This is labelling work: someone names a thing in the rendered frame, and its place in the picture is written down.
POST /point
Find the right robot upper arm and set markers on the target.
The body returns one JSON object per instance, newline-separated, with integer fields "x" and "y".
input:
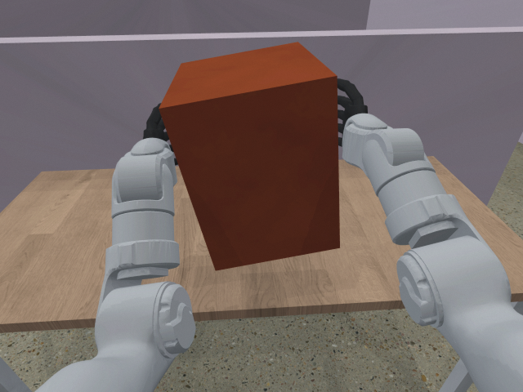
{"x": 458, "y": 287}

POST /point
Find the robot right forearm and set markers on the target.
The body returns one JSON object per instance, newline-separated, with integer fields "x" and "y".
{"x": 419, "y": 211}

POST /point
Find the left robot hand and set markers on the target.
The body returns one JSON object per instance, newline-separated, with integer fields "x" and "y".
{"x": 155, "y": 127}

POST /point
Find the robot left forearm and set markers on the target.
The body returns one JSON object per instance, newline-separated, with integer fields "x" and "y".
{"x": 143, "y": 243}

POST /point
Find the table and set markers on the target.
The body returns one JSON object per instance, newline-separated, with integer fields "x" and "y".
{"x": 54, "y": 235}

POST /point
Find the carton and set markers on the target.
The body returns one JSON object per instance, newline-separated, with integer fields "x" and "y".
{"x": 255, "y": 135}

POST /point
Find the left robot upper arm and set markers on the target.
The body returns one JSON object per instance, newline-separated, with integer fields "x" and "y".
{"x": 139, "y": 331}

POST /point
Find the right robot hand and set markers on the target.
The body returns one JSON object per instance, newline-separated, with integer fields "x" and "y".
{"x": 354, "y": 105}

